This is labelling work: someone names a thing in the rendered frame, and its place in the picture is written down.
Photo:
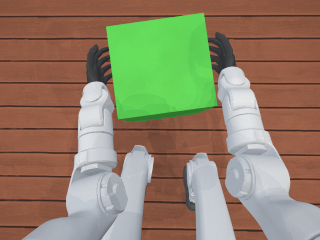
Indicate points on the robot left forearm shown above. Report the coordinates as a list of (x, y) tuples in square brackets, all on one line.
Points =
[(95, 133)]

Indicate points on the robot right shin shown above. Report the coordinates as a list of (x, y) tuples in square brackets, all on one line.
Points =
[(199, 155)]

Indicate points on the robot right hand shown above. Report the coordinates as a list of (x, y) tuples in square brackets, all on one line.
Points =
[(225, 57)]

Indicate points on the robot right upper arm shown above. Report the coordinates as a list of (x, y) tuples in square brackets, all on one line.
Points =
[(262, 184)]

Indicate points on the robot left hand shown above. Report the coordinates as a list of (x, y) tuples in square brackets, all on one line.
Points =
[(94, 71)]

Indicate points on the robot right foot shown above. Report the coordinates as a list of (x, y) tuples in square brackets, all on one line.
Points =
[(190, 204)]

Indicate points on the robot right forearm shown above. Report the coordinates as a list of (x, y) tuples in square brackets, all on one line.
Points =
[(245, 130)]

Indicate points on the robot left upper arm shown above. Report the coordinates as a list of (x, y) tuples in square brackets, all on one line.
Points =
[(93, 204)]

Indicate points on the carton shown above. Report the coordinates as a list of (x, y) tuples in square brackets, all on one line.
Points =
[(161, 68)]

